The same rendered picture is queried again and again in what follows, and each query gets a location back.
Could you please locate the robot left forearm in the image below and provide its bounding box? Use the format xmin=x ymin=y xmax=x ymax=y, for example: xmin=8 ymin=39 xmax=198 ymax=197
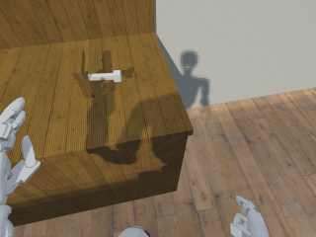
xmin=0 ymin=204 xmax=14 ymax=237

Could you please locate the tap lever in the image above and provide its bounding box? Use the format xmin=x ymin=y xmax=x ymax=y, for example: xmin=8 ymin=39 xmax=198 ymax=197
xmin=88 ymin=70 xmax=121 ymax=82

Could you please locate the robot left thigh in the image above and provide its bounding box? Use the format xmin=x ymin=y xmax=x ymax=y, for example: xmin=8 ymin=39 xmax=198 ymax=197
xmin=119 ymin=227 xmax=149 ymax=237

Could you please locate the robot left hand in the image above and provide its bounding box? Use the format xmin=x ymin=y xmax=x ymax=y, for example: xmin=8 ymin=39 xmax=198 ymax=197
xmin=0 ymin=97 xmax=40 ymax=205

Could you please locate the robot right hand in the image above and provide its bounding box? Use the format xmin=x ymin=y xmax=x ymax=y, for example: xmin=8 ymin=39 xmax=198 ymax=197
xmin=230 ymin=196 xmax=270 ymax=237

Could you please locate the counter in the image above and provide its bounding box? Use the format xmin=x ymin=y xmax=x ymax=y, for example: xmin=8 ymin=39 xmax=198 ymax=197
xmin=0 ymin=0 xmax=194 ymax=227

